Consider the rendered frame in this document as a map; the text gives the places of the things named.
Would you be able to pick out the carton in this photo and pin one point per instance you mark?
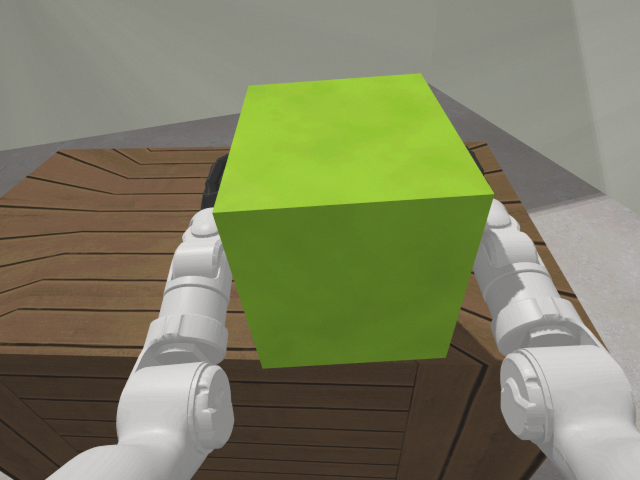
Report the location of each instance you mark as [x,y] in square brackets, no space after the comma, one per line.
[351,213]

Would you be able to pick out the right robot forearm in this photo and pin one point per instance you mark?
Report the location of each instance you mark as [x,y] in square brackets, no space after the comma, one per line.
[526,308]

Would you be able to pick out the robot right upper arm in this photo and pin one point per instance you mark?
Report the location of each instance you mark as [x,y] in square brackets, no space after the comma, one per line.
[573,402]

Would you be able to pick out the left robot hand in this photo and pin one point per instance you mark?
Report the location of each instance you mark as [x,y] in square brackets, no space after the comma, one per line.
[213,182]

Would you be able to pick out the right robot hand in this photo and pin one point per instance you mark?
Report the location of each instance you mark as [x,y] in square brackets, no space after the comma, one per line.
[476,161]

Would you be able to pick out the robot left upper arm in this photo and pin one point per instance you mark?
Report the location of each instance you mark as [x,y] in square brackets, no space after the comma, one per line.
[170,418]

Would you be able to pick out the pedestal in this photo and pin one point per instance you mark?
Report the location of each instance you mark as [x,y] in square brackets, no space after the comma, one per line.
[86,244]

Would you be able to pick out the left robot forearm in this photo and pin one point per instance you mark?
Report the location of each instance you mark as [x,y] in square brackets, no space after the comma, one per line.
[191,323]

